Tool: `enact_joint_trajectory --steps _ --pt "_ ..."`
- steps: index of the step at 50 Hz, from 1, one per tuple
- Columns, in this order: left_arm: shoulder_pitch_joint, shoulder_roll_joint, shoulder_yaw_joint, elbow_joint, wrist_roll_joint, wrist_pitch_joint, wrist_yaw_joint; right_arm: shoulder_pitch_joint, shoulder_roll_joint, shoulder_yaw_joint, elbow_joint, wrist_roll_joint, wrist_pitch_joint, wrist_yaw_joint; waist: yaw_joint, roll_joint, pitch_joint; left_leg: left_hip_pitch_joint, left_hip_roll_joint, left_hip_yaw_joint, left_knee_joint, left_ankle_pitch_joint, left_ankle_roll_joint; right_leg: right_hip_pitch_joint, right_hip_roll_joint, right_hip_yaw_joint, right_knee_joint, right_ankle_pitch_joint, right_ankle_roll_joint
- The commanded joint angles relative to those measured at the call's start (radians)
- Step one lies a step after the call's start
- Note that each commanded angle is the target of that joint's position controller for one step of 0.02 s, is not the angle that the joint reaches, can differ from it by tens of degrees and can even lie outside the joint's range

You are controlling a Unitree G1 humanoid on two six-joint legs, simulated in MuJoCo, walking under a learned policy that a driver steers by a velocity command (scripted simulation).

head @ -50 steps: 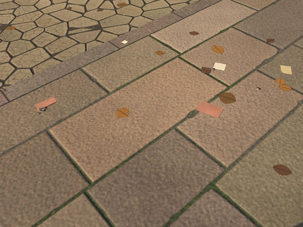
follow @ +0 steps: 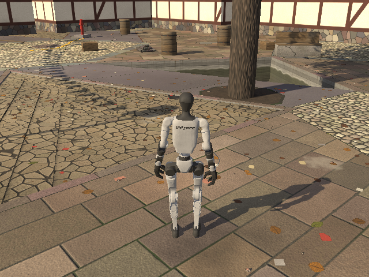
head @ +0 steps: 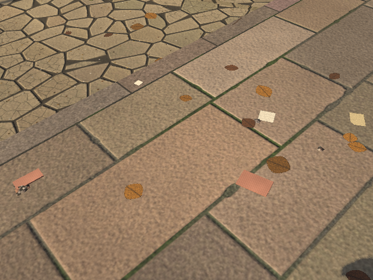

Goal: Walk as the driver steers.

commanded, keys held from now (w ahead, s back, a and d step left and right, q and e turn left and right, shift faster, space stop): w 0.82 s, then w+q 0.18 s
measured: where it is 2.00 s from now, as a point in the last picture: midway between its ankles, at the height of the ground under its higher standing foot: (184, 204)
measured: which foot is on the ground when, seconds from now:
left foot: down 0.00-0.04, up 0.06-0.50, down 0.52-1.00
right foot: up 0.00-0.02, down 0.04-0.52, up 0.54-1.00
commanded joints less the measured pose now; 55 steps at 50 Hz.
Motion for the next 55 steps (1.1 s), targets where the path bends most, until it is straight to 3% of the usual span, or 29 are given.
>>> enact_joint_trajectory --steps 1,2,3,4,5,6,9,12,16,21,23,24,25,26,27,28,29,30,32,33,35,38,43,47,50,52,53,54,55 --pt "0.192 0.039 0.012 0.029 -0.005 -0.020 0.009 -0.059 -0.117 -0.026 -0.059 0.005 -0.004 0.000 0.095 0.003 0.116 -0.271 0.210 -0.222 -0.099 -0.534 0.104 0.247 0.041 -0.036 -0.184 0.012 -0.022" --pt "0.281 0.069 0.018 0.056 0.002 -0.031 0.019 -0.115 -0.073 -0.016 -0.088 0.000 -0.008 0.003 0.125 -0.092 0.130 -0.396 0.149 -0.149 0.076 -0.488 0.072 0.356 -0.053 0.103 -0.294 -0.106 -0.044" --pt "0.361 0.152 0.033 0.063 0.006 -0.039 0.029 -0.147 0.023 0.009 -0.128 0.007 -0.017 0.014 0.134 -0.302 0.103 -0.553 0.022 0.003 0.387 -0.399 0.014 0.450 -0.300 0.475 -0.480 -0.387 -0.095" --pt "0.318 0.196 0.047 0.058 0.002 -0.034 0.034 -0.175 -0.024 0.000 -0.143 -0.024 -0.018 0.021 0.107 -0.248 0.209 -0.657 0.017 -0.035 0.522 -0.304 0.018 0.344 -0.381 0.625 -0.548 -0.509 -0.142" --pt "0.242 0.168 0.041 0.036 -0.004 -0.035 0.032 -0.175 -0.059 -0.009 -0.145 -0.033 -0.022 0.034 0.056 -0.165 0.224 -0.635 0.065 -0.092 0.578 -0.208 0.017 0.276 -0.352 0.584 -0.539 -0.466 -0.145" --pt "0.196 0.145 0.036 0.020 -0.011 -0.042 0.026 -0.160 -0.064 -0.011 -0.135 -0.028 -0.026 0.045 0.026 -0.136 0.200 -0.606 0.075 -0.100 0.594 -0.146 0.007 0.265 -0.307 0.508 -0.540 -0.366 -0.122" --pt "0.213 0.105 0.027 0.021 -0.017 -0.070 0.023 -0.161 -0.048 -0.013 -0.114 -0.033 -0.022 0.057 0.015 -0.099 0.145 -0.567 0.090 -0.063 0.644 -0.020 -0.030 0.298 -0.212 0.303 -0.520 -0.022 -0.092" --pt "0.292 0.087 0.019 0.047 -0.015 -0.079 0.021 -0.253 -0.026 -0.006 -0.144 -0.031 -0.011 0.055 0.038 -0.103 0.152 -0.609 0.102 -0.040 0.634 0.047 -0.054 0.318 -0.188 0.226 -0.495 0.181 -0.107" --pt "0.327 0.090 0.012 0.052 -0.011 -0.084 0.021 -0.405 -0.015 0.008 -0.203 -0.023 -0.009 0.053 0.068 -0.130 0.171 -0.565 0.092 0.000 0.471 0.102 -0.069 0.313 -0.166 0.153 -0.465 0.434 -0.118" --pt "0.344 0.123 0.018 0.068 -0.006 -0.083 0.028 -0.479 -0.034 0.015 -0.246 -0.016 -0.015 0.048 0.074 -0.159 0.180 -0.435 0.059 0.037 0.284 0.065 -0.007 0.381 -0.195 0.111 -0.404 0.641 -0.115" --pt "0.313 0.147 0.024 0.069 -0.005 -0.080 0.032 -0.391 -0.058 0.004 -0.228 -0.017 -0.023 0.037 0.023 -0.164 0.136 -0.287 0.013 0.051 0.243 0.008 0.034 0.401 -0.203 0.083 -0.283 0.914 -0.096" --pt "0.299 0.162 0.029 0.071 -0.005 -0.075 0.033 -0.270 -0.080 -0.008 -0.191 -0.015 -0.031 0.029 -0.029 -0.157 0.071 -0.153 -0.019 0.057 0.213 0.001 0.054 0.404 -0.194 0.069 -0.145 1.021 -0.084" --pt "0.280 0.166 0.030 0.066 -0.010 -0.070 0.033 -0.095 -0.105 -0.023 -0.132 -0.021 -0.040 0.019 -0.102 -0.125 -0.022 0.068 -0.020 0.052 0.165 0.048 0.077 0.329 -0.160 0.039 0.055 0.971 -0.066" --pt "0.283 0.132 0.020 0.039 -0.017 -0.067 0.028 0.070 -0.176 -0.044 -0.101 -0.049 -0.049 0.009 -0.152 -0.044 -0.143 0.329 0.180 -0.163 0.163 -0.083 0.116 0.116 -0.117 0.017 0.342 0.618 -0.054" --pt "0.409 0.009 -0.001 0.022 -0.057 -0.065 0.014 0.114 -0.272 -0.063 -0.095 -0.059 -0.046 0.014 -0.084 0.208 -0.276 0.589 0.482 -0.696 0.038 -0.164 0.262 -0.243 0.075 0.017 0.725 -0.167 -0.016" --pt "0.317 0.113 0.026 0.021 -0.036 -0.064 0.014 0.046 -0.234 -0.059 -0.102 -0.022 -0.031 0.019 -0.081 0.063 -0.230 0.488 0.435 -0.765 -0.059 -0.260 0.238 -0.323 0.047 0.150 0.799 -0.125 -0.036" --pt "0.206 0.122 0.031 -0.016 -0.028 -0.066 0.012 -0.074 -0.170 -0.039 -0.117 -0.013 -0.035 0.021 -0.042 0.031 -0.056 0.327 0.398 -0.580 -0.071 -0.237 0.197 -0.361 -0.011 0.137 0.773 -0.019 -0.043" --pt "0.158 0.109 0.029 -0.024 -0.023 -0.072 0.010 -0.127 -0.108 -0.022 -0.123 -0.014 -0.045 0.025 -0.018 -0.017 0.017 0.189 0.353 -0.466 -0.106 -0.103 0.169 -0.319 -0.044 0.132 0.711 0.051 -0.045" --pt "0.176 0.076 0.029 -0.014 0.004 -0.048 0.001 -0.127 -0.045 -0.001 -0.097 -0.009 -0.058 0.018 0.040 0.009 0.064 0.045 0.270 -0.306 -0.139 0.045 0.119 -0.220 -0.078 0.126 0.621 0.080 -0.031" --pt "0.184 0.062 0.029 -0.012 0.007 -0.036 -0.005 -0.098 -0.038 0.004 -0.083 -0.009 -0.065 0.014 0.050 0.019 0.065 0.027 0.257 -0.271 -0.146 0.100 0.114 -0.196 -0.078 0.118 0.596 0.082 -0.024" --pt "0.149 0.057 0.029 -0.027 0.010 -0.019 -0.013 -0.047 -0.062 0.003 -0.063 -0.003 -0.076 0.009 0.061 0.021 0.084 0.024 0.239 -0.220 -0.162 0.186 0.117 -0.230 -0.082 0.095 0.552 0.102 -0.009" --pt "0.003 0.073 0.029 -0.078 0.010 -0.006 -0.021 0.013 -0.082 0.005 -0.050 -0.002 -0.077 0.007 0.041 0.022 0.127 0.050 0.223 -0.176 -0.195 0.221 0.113 -0.341 -0.100 0.065 0.451 0.208 0.015" --pt "-0.216 0.069 0.014 -0.154 -0.005 -0.011 -0.026 0.112 -0.076 0.017 -0.032 -0.001 -0.074 0.006 -0.011 0.017 0.159 0.111 0.197 -0.141 -0.188 0.377 0.089 -0.351 -0.067 0.018 0.181 0.348 0.036" --pt "-0.320 0.083 0.009 -0.196 -0.009 -0.020 -0.021 0.174 -0.097 0.015 -0.019 -0.009 -0.066 -0.003 -0.042 0.025 0.156 0.249 0.220 -0.182 -0.127 0.465 0.113 -0.365 -0.032 0.015 0.066 0.337 0.031" --pt "-0.328 0.107 0.014 -0.221 -0.013 -0.037 -0.017 0.153 -0.119 0.007 -0.025 -0.018 -0.059 -0.011 -0.020 0.035 0.147 0.310 0.243 -0.213 -0.051 0.577 0.119 -0.312 -0.009 0.026 0.001 0.246 0.007" --pt "-0.171 0.139 0.028 -0.182 -0.015 -0.051 -0.003 0.106 -0.140 -0.001 -0.038 -0.019 -0.058 -0.008 0.053 0.046 0.073 0.273 0.217 -0.200 0.112 0.765 0.088 -0.076 0.048 0.009 -0.065 0.181 -0.022" --pt "-0.004 0.169 0.043 -0.134 -0.004 -0.062 0.009 0.079 -0.138 -0.002 -0.047 -0.010 -0.058 -0.003 0.127 0.015 -0.019 0.186 0.172 -0.169 0.300 0.709 0.068 0.156 0.035 0.021 -0.124 0.241 -0.048" --pt "0.168 0.254 0.066 -0.114 0.026 -0.070 0.024 0.066 -0.097 0.009 -0.088 0.005 -0.061 0.001 0.181 -0.068 -0.160 -0.016 0.111 -0.137 0.583 0.390 0.051 0.426 -0.182 0.240 -0.131 0.153 -0.094" --pt "0.173 0.338 0.086 -0.127 0.042 -0.062 0.018 0.187 0.010 0.024 -0.114 0.047 -0.051 -0.002 0.108 -0.288 -0.283 -0.354 -0.052 -0.064 0.911 -0.350 0.016 0.652 -0.458 0.674 -0.222 0.116 -0.204"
